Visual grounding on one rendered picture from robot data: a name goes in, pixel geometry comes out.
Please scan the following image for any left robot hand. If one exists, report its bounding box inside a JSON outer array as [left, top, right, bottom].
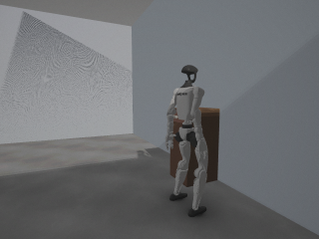
[[164, 133, 176, 150]]

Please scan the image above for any cabinet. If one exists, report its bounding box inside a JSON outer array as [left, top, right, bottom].
[[169, 107, 220, 187]]

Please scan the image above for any robot left shin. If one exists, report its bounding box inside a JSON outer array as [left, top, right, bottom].
[[173, 164, 188, 195]]

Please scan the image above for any right robot hand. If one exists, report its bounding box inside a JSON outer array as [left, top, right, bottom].
[[196, 140, 208, 162]]

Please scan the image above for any robot left upper arm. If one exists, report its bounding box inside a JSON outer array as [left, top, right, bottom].
[[167, 88, 179, 115]]

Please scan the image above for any robot left forearm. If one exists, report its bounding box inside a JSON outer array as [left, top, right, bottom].
[[166, 113, 174, 134]]

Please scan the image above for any robot right forearm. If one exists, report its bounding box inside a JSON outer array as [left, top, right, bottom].
[[192, 110, 204, 141]]

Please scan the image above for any drawer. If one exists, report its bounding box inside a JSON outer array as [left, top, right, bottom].
[[173, 111, 184, 123]]

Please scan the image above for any robot right upper arm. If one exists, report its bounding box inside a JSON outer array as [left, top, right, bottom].
[[190, 87, 205, 118]]

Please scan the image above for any right robot thigh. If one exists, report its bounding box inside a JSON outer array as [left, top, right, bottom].
[[189, 132, 208, 179]]

